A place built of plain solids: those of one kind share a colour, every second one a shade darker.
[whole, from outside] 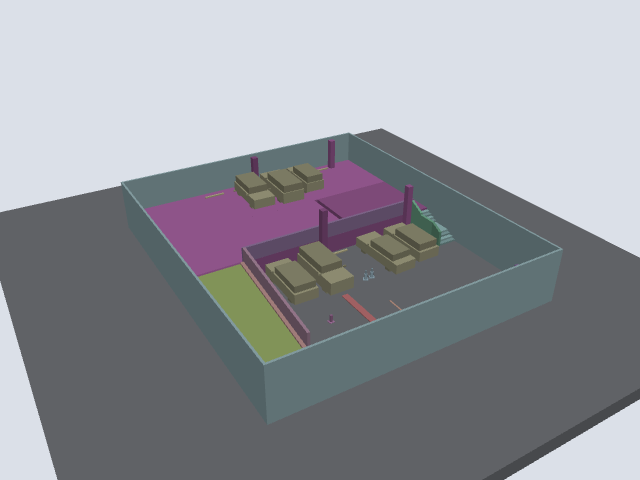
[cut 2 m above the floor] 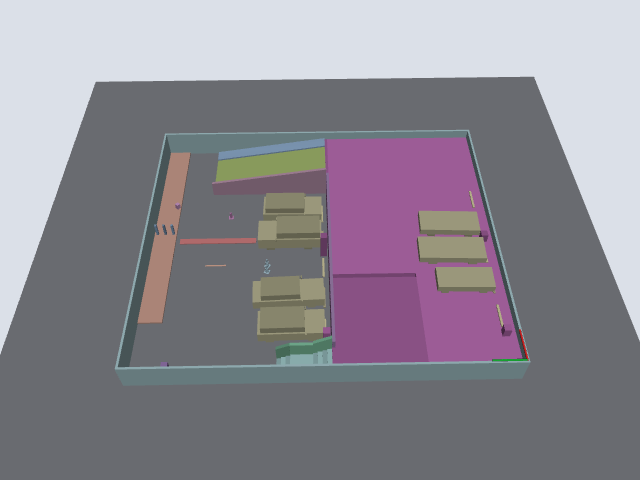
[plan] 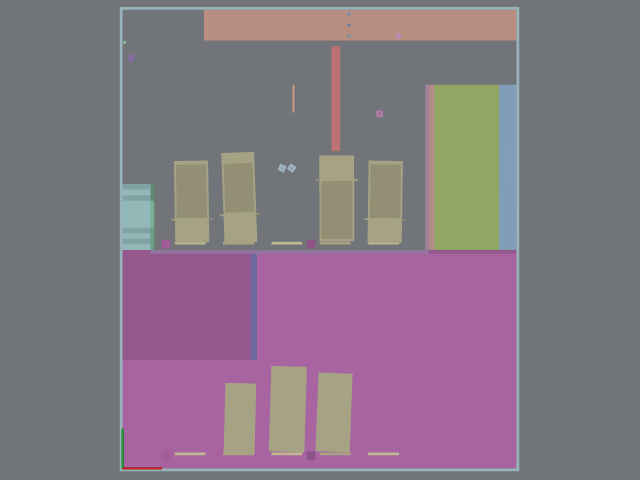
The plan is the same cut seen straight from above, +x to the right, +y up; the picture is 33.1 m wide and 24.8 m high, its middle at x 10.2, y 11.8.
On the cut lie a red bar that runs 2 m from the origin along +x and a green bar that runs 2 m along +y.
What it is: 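A basement split-level car park deck of the 2000s; 20.4 x 23.7 m, two half-decks side by side, the upper one 1.33 m above the lower, 2.54 m to the soffit over the upper one; a stair core of 9 risers of 0.148 m and treads of 0.29 m with a mid landing; a car ramp of 1 in 6.4; drive aisles of 6.02 and 6.09 m, bays of 2.50 x 4.8 m, a walkway of 1.58 m with a kerb of about 0.12 m, a stair door of 0.92 x 2.1 m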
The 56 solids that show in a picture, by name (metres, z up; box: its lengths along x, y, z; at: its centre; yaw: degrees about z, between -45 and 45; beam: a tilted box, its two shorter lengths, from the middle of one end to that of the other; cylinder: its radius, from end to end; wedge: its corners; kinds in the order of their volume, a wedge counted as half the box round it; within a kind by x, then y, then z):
{
 "upper_deck_1": {"box": [6.64, 5.51, 1.38], "at": [3.32, 8.35, 0.64]},
 "upper_deck_2": {"box": [20.35, 5.6, 1.38], "at": [10.18, 2.8, 0.64]},
 "upper_deck_3": {"box": [20.35, 0.2, 1.38], "at": [10.18, 11.19, 0.64]},
 "upper_deck_4": {"box": [13.41, 5.51, 1.38], "at": [13.64, 8.35, 0.64]},
 "car_1": {"box": [1.57, 2.77, 0.55], "at": [3.56, 14.31, 1.22], "yaw": 0.9},
 "car_2": {"box": [1.77, 4.23, 0.77], "at": [3.57, 13.78, 0.56], "yaw": 0.9},
 "car_3": {"box": [1.5, 2.54, 0.51], "at": [6.01, 14.5, 1.16], "yaw": 2.1},
 "car_4": {"box": [1.7, 4.67, 0.73], "at": [6.03, 13.99, 0.54], "yaw": 2.1},
 "car_5": {"box": [1.6, 3.65, 0.79], "at": [6.07, 2.58, 1.91], "yaw": -1.3},
 "car_6": {"box": [1.4, 2.53, 0.55], "at": [6.08, 3.06, 2.58], "yaw": -1.3},
 "car_7": {"box": [1.84, 4.43, 0.9], "at": [8.54, 3.06, 1.96], "yaw": -1.7},
 "car_8": {"box": [1.64, 3.03, 0.59], "at": [8.56, 3.68, 2.7], "yaw": -1.7},
 "car_9": {"box": [1.57, 2.72, 0.55], "at": [10.91, 2.35, 2.54], "yaw": -2.2},
 "car_10": {"box": [1.77, 4.07, 0.76], "at": [10.93, 2.89, 1.89], "yaw": -2.2},
 "car_11": {"box": [1.6, 3.0, 0.57], "at": [11.07, 13.35, 1.38], "yaw": 0.1},
 "car_12": {"box": [1.8, 4.44, 0.91], "at": [11.07, 13.95, 0.64], "yaw": 0.1},
 "car_13": {"box": [1.78, 4.23, 0.76], "at": [13.57, 13.78, 0.56], "yaw": -0.8},
 "car_14": {"box": [1.58, 2.78, 0.5], "at": [13.58, 14.32, 1.19], "yaw": -0.8},
 "wall_1": {"box": [0.15, 23.99, 3.95], "at": [-0.07, 11.85, 1.93]},
 "wall_2": {"box": [20.65, 0.15, 3.95], "at": [10.18, -0.07, 1.93]},
 "wall_3": {"box": [20.65, 0.15, 3.95], "at": [10.18, 23.77, 1.93]},
 "wall_4": {"box": [0.15, 23.99, 3.95], "at": [20.43, 11.85, 1.93]},
 "car_ramp_1": {"wedge": [[15.84, 11.29, -0.05], [15.84, 11.29, 1.33], [15.84, 19.82, -0.05], [15.84, 19.82, 0.0], [20.35, 11.29, -0.05], [20.35, 11.29, 1.33], [20.35, 19.82, -0.05], [20.35, 19.82, 0.0]]},
 "stair_step_1": {"box": [1.44, 0.34, 1.24], "at": [0.72, 11.41, 0.57]},
 "stair_step_2": {"box": [1.44, 0.62, 1.09], "at": [0.72, 11.55, 0.49]},
 "stair_step_3": {"box": [1.44, 0.91, 0.94], "at": [0.72, 11.69, 0.42]},
 "stair_step_4": {"box": [1.44, 1.19, 0.79], "at": [0.72, 11.84, 0.35]},
 "stair_step_5": {"box": [1.44, 2.59, 0.64], "at": [0.72, 12.54, 0.27]},
 "stair_step_6": {"box": [1.44, 2.88, 0.49], "at": [0.72, 12.68, 0.2]},
 "stair_step_7": {"box": [1.44, 3.17, 0.35], "at": [0.72, 12.82, 0.12]},
 "stair_step_8": {"box": [1.44, 3.45, 0.2], "at": [0.72, 12.97, 0.05]},
 "ramp_footway_1": {"wedge": [[19.45, 11.29, -0.05], [19.45, 11.29, 1.45], [19.45, 19.82, -0.05], [19.45, 19.82, 0.12], [20.35, 11.29, -0.05], [20.35, 11.29, 1.45], [20.35, 19.82, -0.05], [20.35, 19.82, 0.12]]},
 "walkway_1": {"box": [16.15, 1.58, 0.17], "at": [12.28, 22.9, 0.03]},
 "split_parapet_1": {"box": [14.4, 0.2, 1.17], "at": [8.64, 11.19, 1.87]},
 "column_1": {"box": [0.45, 0.45, 2.59], "at": [2.24, 0.65, 2.58]},
 "column_2": {"box": [0.45, 0.45, 3.92], "at": [2.24, 11.59, 1.91]},
 "column_3": {"box": [0.45, 0.45, 2.59], "at": [9.74, 0.65, 2.58]},
 "column_4": {"box": [0.45, 0.45, 3.92], "at": [9.74, 11.59, 1.91]},
 "ramp_guard_1": {"wedge": [[15.64, 11.29, -0.05], [15.64, 11.29, 2.5], [15.64, 19.82, -0.05], [15.64, 19.82, 1.17], [15.84, 11.29, -0.05], [15.84, 11.29, 2.5], [15.84, 19.82, -0.05], [15.84, 19.82, 1.17]]},
 "drain_bed_1": {"box": [0.32, 5.51, 0.93], "at": [6.79, 8.35, 0.42]},
 "ramp_kerb_1": {"wedge": [[15.84, 11.29, -0.05], [15.84, 11.29, 1.45], [15.84, 19.82, -0.05], [15.84, 19.82, 0.12], [16.09, 11.29, -0.05], [16.09, 11.29, 1.45], [16.09, 19.82, -0.05], [16.09, 19.82, 0.12]]},
 "stair_guard_1": {"wedge": [[1.44, 11.29, -0.05], [1.44, 11.29, 2.38], [1.44, 12.43, -0.05], [1.44, 12.43, 1.79], [1.64, 11.29, -0.05], [1.64, 11.29, 2.38], [1.64, 12.43, -0.05], [1.64, 12.43, 1.79]]},
 "stair_guard_2": {"wedge": [[1.44, 13.83, -0.05], [1.44, 13.83, 1.64], [1.44, 14.69, -0.05], [1.44, 14.69, 1.2], [1.64, 13.83, -0.05], [1.64, 13.83, 1.64], [1.64, 14.69, -0.05], [1.64, 14.69, 1.2]]},
 "stair_guard_3": {"box": [0.2, 1.4, 1.69], "at": [1.54, 13.13, 0.8]},
 "wheelstop_1": {"box": [1.6, 0.15, 0.15], "at": [3.49, 0.75, 1.36]},
 "wheelstop_2": {"box": [1.6, 0.15, 0.15], "at": [3.49, 11.64, 0.03]},
 "wheelstop_3": {"box": [1.6, 0.15, 0.15], "at": [5.99, 11.64, 0.03]},
 "wheelstop_4": {"box": [1.6, 0.15, 0.15], "at": [8.49, 0.75, 1.36]},
 "wheelstop_5": {"box": [1.6, 0.15, 0.15], "at": [8.49, 11.64, 0.03]},
 "wheelstop_6": {"box": [1.6, 0.15, 0.15], "at": [10.99, 0.75, 1.36]},
 "wheelstop_7": {"box": [1.6, 0.15, 0.15], "at": [10.99, 11.64, 0.03]},
 "wheelstop_8": {"box": [1.6, 0.15, 0.15], "at": [13.49, 0.75, 1.36]},
 "wheelstop_9": {"box": [1.6, 0.15, 0.15], "at": [13.49, 11.64, 0.03]},
 "hump_1": {"box": [0.46, 5.42, 0.11], "at": [11.02, 19.1, 0.01]},
 "pay_station_1": {"box": [0.3, 0.4, 1.5], "at": [0.45, 21.21, 0.7]},
 "cable_cover_1": {"box": [0.11, 1.44, 0.07], "at": [8.83, 19.1, -0.02]}
}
